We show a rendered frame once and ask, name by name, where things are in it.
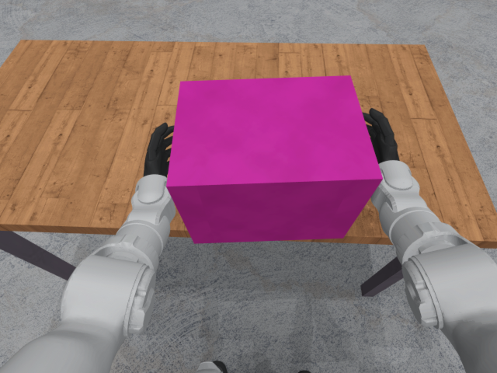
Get right robot forearm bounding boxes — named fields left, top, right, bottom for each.
left=370, top=160, right=497, bottom=272

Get carton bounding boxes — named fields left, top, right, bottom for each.
left=166, top=75, right=383, bottom=244

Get left robot hand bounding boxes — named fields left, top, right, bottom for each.
left=144, top=123, right=175, bottom=177

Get right robot upper arm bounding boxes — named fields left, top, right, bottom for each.
left=401, top=243, right=497, bottom=373

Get table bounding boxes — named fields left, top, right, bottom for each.
left=0, top=40, right=497, bottom=297

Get left robot upper arm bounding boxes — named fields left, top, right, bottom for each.
left=0, top=255, right=156, bottom=373

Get left robot forearm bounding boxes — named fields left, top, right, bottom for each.
left=61, top=174, right=176, bottom=320

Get left robot shin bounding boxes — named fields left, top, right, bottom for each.
left=197, top=362, right=221, bottom=372

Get right robot hand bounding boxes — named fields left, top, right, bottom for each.
left=363, top=108, right=400, bottom=164

